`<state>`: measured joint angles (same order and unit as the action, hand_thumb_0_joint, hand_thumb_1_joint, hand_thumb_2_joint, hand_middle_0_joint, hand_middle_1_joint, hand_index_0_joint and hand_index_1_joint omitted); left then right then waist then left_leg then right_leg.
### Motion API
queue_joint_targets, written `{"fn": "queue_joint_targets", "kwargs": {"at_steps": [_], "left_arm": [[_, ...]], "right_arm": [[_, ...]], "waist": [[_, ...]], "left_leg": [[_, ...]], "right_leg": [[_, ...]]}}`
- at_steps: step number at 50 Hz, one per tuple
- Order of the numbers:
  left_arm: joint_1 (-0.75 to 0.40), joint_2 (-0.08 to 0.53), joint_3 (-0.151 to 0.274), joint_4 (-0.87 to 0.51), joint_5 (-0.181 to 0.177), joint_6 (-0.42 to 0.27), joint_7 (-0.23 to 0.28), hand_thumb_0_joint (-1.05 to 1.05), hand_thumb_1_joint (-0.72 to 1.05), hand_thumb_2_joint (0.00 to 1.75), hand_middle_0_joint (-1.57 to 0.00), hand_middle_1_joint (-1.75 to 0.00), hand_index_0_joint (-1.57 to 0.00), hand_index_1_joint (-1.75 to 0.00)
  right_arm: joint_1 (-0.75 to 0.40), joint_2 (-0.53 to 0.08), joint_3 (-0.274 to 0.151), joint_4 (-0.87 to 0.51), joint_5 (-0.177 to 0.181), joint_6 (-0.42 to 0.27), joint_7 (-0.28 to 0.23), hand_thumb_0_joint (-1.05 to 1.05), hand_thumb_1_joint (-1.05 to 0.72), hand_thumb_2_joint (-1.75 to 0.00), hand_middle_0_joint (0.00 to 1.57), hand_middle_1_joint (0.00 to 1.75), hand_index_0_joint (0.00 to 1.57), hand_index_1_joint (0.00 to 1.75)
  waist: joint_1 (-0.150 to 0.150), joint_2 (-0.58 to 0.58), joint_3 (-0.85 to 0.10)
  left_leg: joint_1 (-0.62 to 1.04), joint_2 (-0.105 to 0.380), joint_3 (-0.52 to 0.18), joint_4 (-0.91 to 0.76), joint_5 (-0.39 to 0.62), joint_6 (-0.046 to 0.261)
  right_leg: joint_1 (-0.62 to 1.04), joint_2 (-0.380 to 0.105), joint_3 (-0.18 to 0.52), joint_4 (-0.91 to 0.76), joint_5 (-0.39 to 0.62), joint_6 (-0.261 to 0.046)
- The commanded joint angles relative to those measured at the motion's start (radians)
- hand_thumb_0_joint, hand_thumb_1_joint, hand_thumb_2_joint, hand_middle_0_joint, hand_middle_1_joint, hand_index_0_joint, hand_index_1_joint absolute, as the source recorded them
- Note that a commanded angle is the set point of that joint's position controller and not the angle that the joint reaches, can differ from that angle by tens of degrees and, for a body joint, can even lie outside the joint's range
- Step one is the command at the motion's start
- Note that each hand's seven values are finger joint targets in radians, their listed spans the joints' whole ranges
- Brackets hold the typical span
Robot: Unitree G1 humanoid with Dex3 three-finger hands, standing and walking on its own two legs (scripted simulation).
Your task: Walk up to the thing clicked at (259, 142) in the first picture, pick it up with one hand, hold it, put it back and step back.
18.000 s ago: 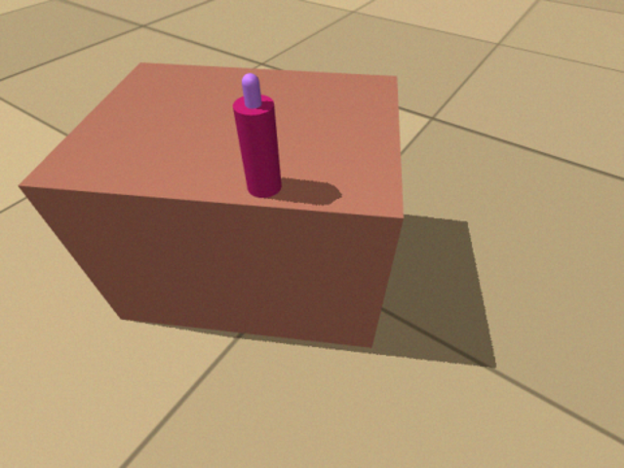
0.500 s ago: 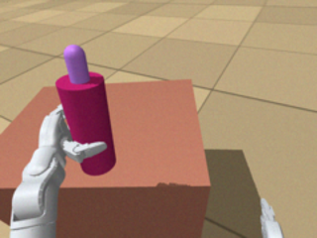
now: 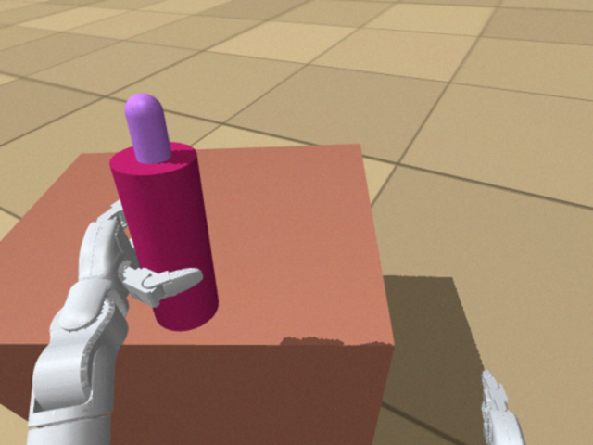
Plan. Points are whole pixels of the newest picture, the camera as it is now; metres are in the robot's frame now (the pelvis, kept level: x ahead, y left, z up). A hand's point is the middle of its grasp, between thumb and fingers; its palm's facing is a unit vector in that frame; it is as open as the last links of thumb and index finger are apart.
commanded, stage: crouch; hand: left
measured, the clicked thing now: (168, 220) +0.32 +0.15 +0.22
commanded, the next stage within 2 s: lower in 0.92 s
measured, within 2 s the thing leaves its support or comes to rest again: neither
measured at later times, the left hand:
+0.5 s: hand (178, 255) +0.38 +0.19 +0.10, palm faces +0.13 -0.99 -0.02, open 11.8 cm
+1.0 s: hand (188, 259) +0.40 +0.19 +0.06, palm faces +0.14 -0.99 -0.01, open 11.8 cm
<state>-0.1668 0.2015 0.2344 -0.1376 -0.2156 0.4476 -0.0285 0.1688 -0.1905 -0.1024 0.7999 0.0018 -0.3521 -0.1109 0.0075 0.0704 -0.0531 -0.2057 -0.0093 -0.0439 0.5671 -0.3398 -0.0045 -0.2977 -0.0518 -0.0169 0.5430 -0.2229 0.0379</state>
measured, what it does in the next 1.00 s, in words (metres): stands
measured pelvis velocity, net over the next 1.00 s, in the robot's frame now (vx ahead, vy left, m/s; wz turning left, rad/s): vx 0.00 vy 0.00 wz -0.02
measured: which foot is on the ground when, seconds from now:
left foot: down 0.00-1.00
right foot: down 0.00-1.00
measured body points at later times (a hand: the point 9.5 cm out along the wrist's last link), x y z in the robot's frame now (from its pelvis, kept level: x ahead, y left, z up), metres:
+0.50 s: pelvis -0.01 +0.00 +0.00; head +0.00 +0.00 +0.45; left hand +0.37 +0.24 +0.10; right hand +0.16 -0.26 -0.08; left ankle -0.02 +0.12 -0.73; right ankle +0.04 -0.14 -0.73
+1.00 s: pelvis +0.00 +0.00 -0.01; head +0.03 +0.00 +0.43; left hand +0.39 +0.24 +0.07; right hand +0.15 -0.27 -0.08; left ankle -0.02 +0.12 -0.73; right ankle +0.04 -0.14 -0.73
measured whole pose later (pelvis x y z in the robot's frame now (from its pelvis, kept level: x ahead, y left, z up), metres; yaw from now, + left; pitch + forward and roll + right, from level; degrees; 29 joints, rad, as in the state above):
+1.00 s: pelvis +0.00 +0.00 -0.01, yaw -1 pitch +7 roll -1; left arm -0.45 0.31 0.26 0.72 -0.17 -0.20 -0.06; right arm 0.23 -0.21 -0.07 0.54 0.01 -0.16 -0.06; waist -0.07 0.00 -0.07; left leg -0.45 0.00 -0.03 0.72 -0.39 -0.01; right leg -0.53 -0.04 0.00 0.67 -0.25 0.03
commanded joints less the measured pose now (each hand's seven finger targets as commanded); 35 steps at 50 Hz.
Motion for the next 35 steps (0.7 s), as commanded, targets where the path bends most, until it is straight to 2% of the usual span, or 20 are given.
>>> {"fn": "queue_joint_targets", "kwargs": {"at_steps": [1, 3, 6, 8, 10, 11, 12, 13, 15, 16, 17, 20, 21, 23, 24, 30, 31, 32, 34, 35], "left_arm": [[-0.511, 0.17, 0.067, -0.12, -0.013, -0.141, -0.014, 0.0, -0.16, 1.23, -1.25, -1.45, -1.28, -1.44], [-0.553, 0.185, 0.073, -0.075, -0.006, -0.176, -0.013, 0.0, -0.16, 1.22, -1.25, -1.44, -1.28, -1.44], [-0.593, 0.243, 0.112, -0.045, 0.003, -0.252, -0.002, 0.0, -0.08, 1.22, -1.23, -1.43, -1.27, -1.42], [-0.592, 0.256, 0.124, -0.01, 0.006, -0.318, 0.001, 0.0, -0.08, 1.21, -1.23, -1.43, -1.26, -1.41], [-0.628, 0.282, 0.125, -0.006, 0.012, -0.382, 0.001, 0.0, -0.08, 1.23, -1.26, -1.46, -1.3, -1.44], [-0.643, 0.284, 0.116, -0.021, 0.018, -0.412, 0.0, 0.0, -0.06, 1.24, -1.26, -1.46, -1.3, -1.45], [-0.657, 0.329, 0.147, -0.003, 0.014, -0.441, -0.003, 0.0, -0.06, 1.25, -1.27, -1.47, -1.3, -1.46], [-0.656, 0.331, 0.142, 0.015, 0.014, -0.461, -0.004, 0.0, -0.05, 1.26, -1.27, -1.48, -1.31, -1.46], [-0.683, 0.315, 0.118, 0.054, 0.009, -0.497, -0.011, 0.0, -0.1, 1.27, -1.27, -1.49, -1.31, -1.48], [-0.688, 0.317, 0.114, 0.069, 0.011, -0.513, -0.011, 0.0, -0.1, 1.27, -1.26, -1.48, -1.3, -1.47], [-0.714, 0.292, 0.083, 0.072, 0.012, -0.524, -0.012, 0.0, -0.08, 1.26, -1.26, -1.47, -1.3, -1.46], [-0.719, 0.313, 0.096, 0.173, 0.003, -0.547, -0.015, 0.0, -0.13, 1.27, -1.27, -1.48, -1.31, -1.47], [-0.715, 0.296, 0.078, 0.202, 0.003, -0.553, -0.019, 0.0, -0.15, 1.26, -1.28, -1.49, -1.32, -1.48], [-0.712, 0.281, 0.069, 0.279, -0.002, -0.564, -0.023, 0.0, -0.17, 1.25, -1.28, -1.48, -1.32, -1.47], [-0.718, 0.263, 0.054, 0.297, -0.002, -0.57, -0.027, 0.0, -0.17, 1.24, -1.29, -1.48, -1.33, -1.47], [-0.735, 0.286, 0.069, 0.423, -0.001, -0.624, -0.027, 0.0, -0.18, 1.21, -1.27, -1.44, -1.3, -1.43], [-0.763, 0.273, 0.058, 0.419, 0.0, -0.639, -0.027, 0.0, -0.17, 1.22, -1.27, -1.44, -1.3, -1.43], [-0.772, 0.32, 0.092, 0.432, 0.0, -0.651, -0.023, 0.0, -0.16, 1.23, -1.28, -1.45, -1.31, -1.44], [-0.806, 0.313, 0.081, 0.417, 0.005, -0.676, -0.025, 0.0, -0.13, 1.24, -1.26, -1.43, -1.29, -1.43], [-0.798, 0.355, 0.117, 0.448, 0.005, -0.686, -0.022, 0.0, -0.15, 1.24, -1.25, -1.43, -1.28, -1.43]], "right_arm": [[-0.094, -0.118, -0.023, -0.149, 0.008, -0.055, -0.005, 0.0, 0.57, -0.04, 0.05, 0.05, 0.05, 0.05], [-0.089, -0.153, -0.046, -0.153, 0.006, -0.058, -0.001, 0.0, 0.57, -0.04, 0.05, 0.05, 0.05, 0.05], [-0.088, -0.15, -0.043, -0.187, 0.008, -0.06, 0.007, 0.0, 0.57, -0.04, 0.05, 0.05, 0.05, 0.05], [-0.091, -0.133, -0.024, -0.199, 0.01, -0.059, 0.016, 0.0, 0.57, -0.04, 0.05, 0.05, 0.05, 0.05], [-0.119, -0.133, -0.014, -0.24, 0.008, -0.056, 0.018, 0.0, 0.56, -0.04, 0.05, 0.05, 0.05, 0.05], [-0.124, -0.104, 0.004, -0.236, 0.01, -0.05, 0.022, 0.0, 0.56, -0.05, 0.05, 0.05, 0.05, 0.05], [-0.13, -0.126, -0.007, -0.26, 0.007, -0.044, 0.02, 0.0, 0.55, -0.05, 0.05, 0.05, 0.05, 0.05], [-0.149, -0.127, -0.008, -0.254, 0.007, -0.037, 0.02, 0.0, 0.55, -0.05, 0.05, 0.05, 0.05, 0.05], [-0.144, -0.116, 0.005, -0.254, 0.008, -0.025, 0.022, 0.0, 0.54, -0.05, 0.05, 0.05, 0.05, 0.05], [-0.152, -0.132, -0.01, -0.255, 0.007, -0.017, 0.02, 0.0, 0.55, -0.05, 0.05, 0.05, 0.05, 0.05], [-0.158, -0.127, 0.0, -0.274, 0.008, -0.011, 0.02, 0.0, 0.55, -0.05, 0.05, 0.05, 0.05, 0.05], [-0.101, -0.164, -0.031, -0.234, 0.008, 0.011, 0.013, 0.0, 0.55, -0.05, 0.05, 0.05, 0.05, 0.05], [-0.075, -0.151, -0.026, -0.216, 0.009, 0.021, 0.012, 0.0, 0.55, -0.05, 0.05, 0.05, 0.05, 0.05], [-0.064, -0.175, -0.042, -0.223, 0.011, 0.03, 0.011, 0.0, 0.55, -0.05, 0.05, 0.05, 0.05, 0.05], [-0.052, -0.154, -0.026, -0.235, 0.011, 0.037, 0.013, 0.0, 0.55, -0.05, 0.05, 0.05, 0.05, 0.05], [-0.032, -0.166, -0.027, -0.277, 0.018, 0.072, 0.024, 0.0, 0.55, -0.05, 0.05, 0.05, 0.05, 0.05], [-0.044, -0.138, -0.006, -0.288, 0.02, 0.077, 0.03, 0.0, 0.56, -0.04, 0.05, 0.05, 0.05, 0.05], [-0.059, -0.19, -0.042, -0.329, 0.02, 0.081, 0.026, 0.0, 0.56, -0.05, 0.05, 0.05, 0.05, 0.05], [-0.052, -0.125, 0.004, -0.335, 0.021, 0.093, 0.034, 0.0, 0.55, -0.05, 0.05, 0.05, 0.05, 0.05], [-0.048, -0.165, -0.021, -0.339, 0.018, 0.101, 0.031, 0.0, 0.55, -0.05, 0.05, 0.05, 0.05, 0.05]], "waist": [[-0.044, -0.1, -0.161], [-0.048, -0.088, -0.194], [-0.029, -0.055, -0.273], [-0.018, -0.042, -0.269], [-0.023, -0.012, -0.323], [-0.013, 0.009, -0.35], [-0.021, 0.002, -0.375], [-0.013, 0.005, -0.38], [-0.026, 0.046, -0.38], [-0.03, 0.062, -0.386], [-0.042, 0.068, -0.392], [-0.064, 0.057, -0.374], [-0.072, 0.052, -0.352], [-0.085, 0.011, -0.312], [-0.092, -0.01, -0.324], [-0.075, -0.038, -0.301], [-0.065, -0.031, -0.314], [-0.065, -0.043, -0.328], [-0.05, -0.026, -0.362], [-0.05, -0.02, -0.385]], "left_leg": [[-0.029, -0.012, 0.033, -0.098, 0.177, 0.014], [-0.029, -0.012, 0.035, -0.092, 0.174, 0.014], [-0.045, -0.018, 0.038, -0.078, 0.2, 0.013], [-0.056, -0.012, 0.032, -0.069, 0.24, 0.003], [-0.044, -0.005, 0.029, -0.053, 0.291, -0.006], [-0.05, -0.008, 0.03, -0.044, 0.295, -0.005], [-0.064, -0.007, 0.031, -0.037, 0.304, -0.004], [-0.08, -0.006, 0.028, -0.035, 0.308, -0.006], [-0.07, -0.001, 0.027, -0.032, 0.309, -0.014], [-0.061, 0.005, 0.024, -0.032, 0.323, -0.021], [-0.039, 0.009, 0.021, -0.034, 0.317, -0.022], [-0.049, 0.012, 0.025, -0.031, 0.291, -0.016], [-0.048, 0.011, 0.027, -0.03, 0.283, -0.011], [-0.057, 0.014, 0.026, -0.031, 0.275, -0.008], [-0.053, 0.013, 0.031, -0.026, 0.277, -0.003], [-0.08, 0.014, 0.028, -0.027, 0.271, -0.002], [-0.081, 0.015, 0.025, -0.025, 0.273, -0.003], [-0.086, 0.012, 0.028, -0.018, 0.274, -0.001], [-0.1, 0.008, 0.03, -0.01, 0.267, 0.001], [-0.105, 0.008, 0.032, 0.001, 0.294, -0.003]], "right_leg": [[0.075, 0.035, -0.034, -0.075, 0.113, -0.025], [0.074, 0.036, -0.032, -0.067, 0.114, -0.025], [0.129, 0.03, -0.024, -0.054, 0.14, -0.026], [0.12, 0.036, -0.026, -0.039, 0.16, -0.032], [0.133, 0.04, -0.024, -0.019, 0.195, -0.039], [0.145, 0.036, -0.02, -0.013, 0.207, -0.038], [0.168, 0.034, -0.015, -0.013, 0.219, -0.037], [0.178, 0.034, -0.016, -0.006, 0.226, -0.039], [0.148, 0.037, -0.014, 0.002, 0.223, -0.045], [0.132, 0.04, -0.015, 0.007, 0.227, -0.049], [0.117, 0.044, -0.02, 0.003, 0.222, -0.048], [0.108, 0.044, -0.018, -0.003, 0.212, -0.047], [0.086, 0.044, -0.018, -0.007, 0.213, -0.045], [0.058, 0.048, -0.024, -0.007, 0.207, -0.043], [0.062, 0.047, -0.022, -0.009, 0.216, -0.039], [0.025, 0.047, -0.03, 0.006, 0.2, -0.041], [0.023, 0.046, -0.032, 0.012, 0.198, -0.042], [0.034, 0.044, -0.028, 0.013, 0.203, -0.04], [0.053, 0.038, -0.025, 0.024, 0.201, -0.039], [0.063, 0.035, -0.02, 0.035, 0.222, -0.042]]}}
